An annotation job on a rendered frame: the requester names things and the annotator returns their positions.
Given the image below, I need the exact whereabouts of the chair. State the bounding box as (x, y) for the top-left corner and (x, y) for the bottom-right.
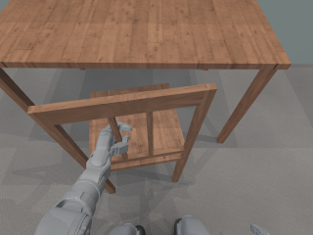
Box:
(27, 82), (217, 194)

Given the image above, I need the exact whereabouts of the table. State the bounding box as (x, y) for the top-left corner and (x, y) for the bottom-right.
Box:
(0, 0), (291, 144)

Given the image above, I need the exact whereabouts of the right robot shin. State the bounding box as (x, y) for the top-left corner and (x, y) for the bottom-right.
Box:
(180, 215), (193, 221)

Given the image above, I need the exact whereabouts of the robot left hand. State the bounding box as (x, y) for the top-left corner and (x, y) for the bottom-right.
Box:
(95, 119), (133, 157)

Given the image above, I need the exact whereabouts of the left robot thigh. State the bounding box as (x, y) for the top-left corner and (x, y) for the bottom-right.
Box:
(109, 225), (141, 235)

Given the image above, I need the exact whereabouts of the robot right hand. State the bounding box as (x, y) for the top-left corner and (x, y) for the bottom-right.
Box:
(250, 224), (270, 235)

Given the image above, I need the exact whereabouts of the robot left forearm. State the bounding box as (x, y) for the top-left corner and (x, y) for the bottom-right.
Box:
(34, 149), (112, 235)

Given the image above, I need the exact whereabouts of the robot left upper arm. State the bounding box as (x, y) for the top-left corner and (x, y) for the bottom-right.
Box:
(36, 207), (92, 235)

